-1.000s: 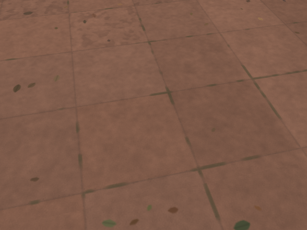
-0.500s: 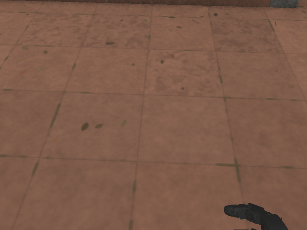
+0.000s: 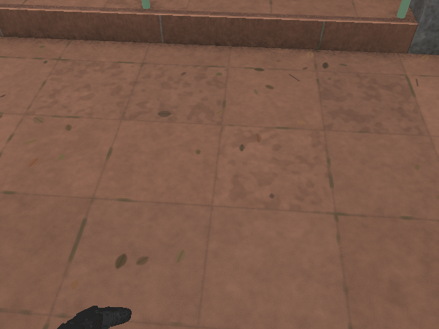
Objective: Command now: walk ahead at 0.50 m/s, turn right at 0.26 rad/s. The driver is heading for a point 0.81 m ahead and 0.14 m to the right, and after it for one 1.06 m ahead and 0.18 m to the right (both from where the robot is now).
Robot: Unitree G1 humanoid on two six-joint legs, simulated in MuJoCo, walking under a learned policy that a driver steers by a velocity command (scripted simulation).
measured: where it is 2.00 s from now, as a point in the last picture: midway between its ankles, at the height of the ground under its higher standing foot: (254, 201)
